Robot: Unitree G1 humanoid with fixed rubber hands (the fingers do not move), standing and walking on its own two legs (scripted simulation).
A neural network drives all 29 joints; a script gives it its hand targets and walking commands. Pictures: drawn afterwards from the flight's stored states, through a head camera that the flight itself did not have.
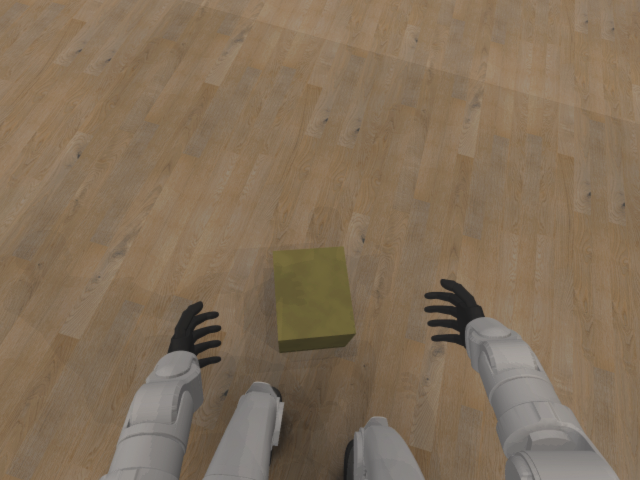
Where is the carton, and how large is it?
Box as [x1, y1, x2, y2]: [273, 246, 355, 352]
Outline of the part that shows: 343,246 273,251 279,352 344,346 354,335 355,329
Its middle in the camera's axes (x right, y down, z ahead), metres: -0.02 +0.16 +1.05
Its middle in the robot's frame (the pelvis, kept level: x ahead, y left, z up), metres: +0.50 +0.03 -0.60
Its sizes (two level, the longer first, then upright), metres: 0.231 0.188 0.196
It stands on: the floor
